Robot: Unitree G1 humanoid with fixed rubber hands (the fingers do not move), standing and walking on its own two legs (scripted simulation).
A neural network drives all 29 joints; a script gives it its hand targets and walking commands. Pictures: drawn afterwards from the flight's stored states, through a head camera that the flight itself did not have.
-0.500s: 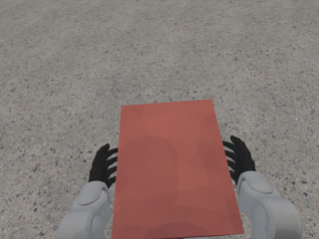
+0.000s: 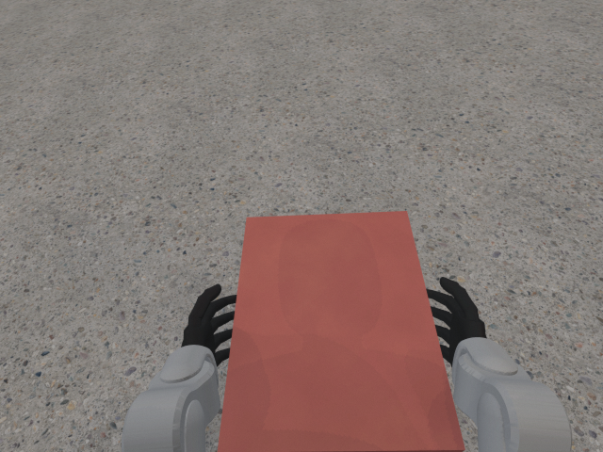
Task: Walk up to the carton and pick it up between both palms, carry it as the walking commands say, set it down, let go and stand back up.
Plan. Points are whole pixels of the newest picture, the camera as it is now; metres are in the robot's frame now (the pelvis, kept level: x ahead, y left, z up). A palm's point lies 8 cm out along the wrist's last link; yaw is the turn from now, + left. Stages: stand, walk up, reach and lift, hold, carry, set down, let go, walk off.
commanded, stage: carry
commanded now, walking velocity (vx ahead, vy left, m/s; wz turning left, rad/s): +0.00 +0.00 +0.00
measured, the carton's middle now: (331, 351) +0.26 -0.02 +0.00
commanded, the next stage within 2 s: none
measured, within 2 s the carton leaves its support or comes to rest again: neither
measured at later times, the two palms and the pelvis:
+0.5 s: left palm out of the picture +0.12 +0.11 +0.12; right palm out of the picture +0.12 -0.19 +0.12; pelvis -0.11 -0.04 +0.02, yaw -2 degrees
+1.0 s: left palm out of the picture +0.08 +0.07 +0.11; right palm out of the picture +0.06 -0.22 +0.11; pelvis -0.17 -0.06 +0.01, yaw -3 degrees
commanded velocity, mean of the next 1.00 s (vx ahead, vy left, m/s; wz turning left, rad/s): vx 0.00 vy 0.00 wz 0.00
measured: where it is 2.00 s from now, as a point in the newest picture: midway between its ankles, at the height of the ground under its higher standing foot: outside the picture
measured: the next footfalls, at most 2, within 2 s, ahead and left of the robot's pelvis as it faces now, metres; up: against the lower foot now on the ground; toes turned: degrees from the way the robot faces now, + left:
left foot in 0.26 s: -0.07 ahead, +0.06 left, +0.00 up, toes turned -9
right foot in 0.52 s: -0.07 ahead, -0.19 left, +0.00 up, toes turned +6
